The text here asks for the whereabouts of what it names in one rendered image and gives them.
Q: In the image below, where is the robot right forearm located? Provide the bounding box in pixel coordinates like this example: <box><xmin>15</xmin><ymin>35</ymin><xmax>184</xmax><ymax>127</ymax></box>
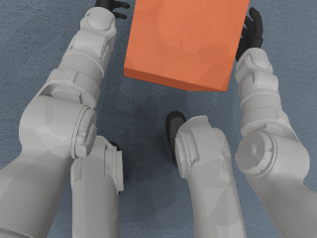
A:
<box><xmin>234</xmin><ymin>48</ymin><xmax>301</xmax><ymax>144</ymax></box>

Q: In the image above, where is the robot left shin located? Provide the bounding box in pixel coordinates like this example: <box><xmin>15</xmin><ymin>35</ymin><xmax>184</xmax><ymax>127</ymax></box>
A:
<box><xmin>70</xmin><ymin>136</ymin><xmax>114</xmax><ymax>190</ymax></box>

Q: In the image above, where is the robot left forearm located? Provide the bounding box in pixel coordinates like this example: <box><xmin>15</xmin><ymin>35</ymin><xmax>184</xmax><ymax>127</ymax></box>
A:
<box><xmin>19</xmin><ymin>7</ymin><xmax>117</xmax><ymax>144</ymax></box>

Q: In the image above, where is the carton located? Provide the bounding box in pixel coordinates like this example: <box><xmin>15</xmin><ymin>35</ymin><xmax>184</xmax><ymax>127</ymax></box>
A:
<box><xmin>124</xmin><ymin>0</ymin><xmax>250</xmax><ymax>92</ymax></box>

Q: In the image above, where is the robot right thigh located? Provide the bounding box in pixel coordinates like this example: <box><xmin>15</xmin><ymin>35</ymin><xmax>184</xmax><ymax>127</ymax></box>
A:
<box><xmin>174</xmin><ymin>124</ymin><xmax>247</xmax><ymax>238</ymax></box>

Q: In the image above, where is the left robot upper arm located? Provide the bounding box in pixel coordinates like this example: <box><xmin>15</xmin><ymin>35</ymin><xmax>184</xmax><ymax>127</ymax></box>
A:
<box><xmin>0</xmin><ymin>95</ymin><xmax>97</xmax><ymax>238</ymax></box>

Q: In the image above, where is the robot right hand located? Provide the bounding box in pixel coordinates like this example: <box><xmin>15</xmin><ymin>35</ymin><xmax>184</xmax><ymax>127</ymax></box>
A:
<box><xmin>235</xmin><ymin>7</ymin><xmax>264</xmax><ymax>61</ymax></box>

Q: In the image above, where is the robot left hand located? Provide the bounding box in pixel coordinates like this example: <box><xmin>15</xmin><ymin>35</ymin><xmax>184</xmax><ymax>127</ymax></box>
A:
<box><xmin>94</xmin><ymin>0</ymin><xmax>131</xmax><ymax>20</ymax></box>

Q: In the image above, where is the right robot upper arm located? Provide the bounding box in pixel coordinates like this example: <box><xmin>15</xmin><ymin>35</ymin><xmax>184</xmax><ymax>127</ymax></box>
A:
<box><xmin>235</xmin><ymin>130</ymin><xmax>317</xmax><ymax>238</ymax></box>

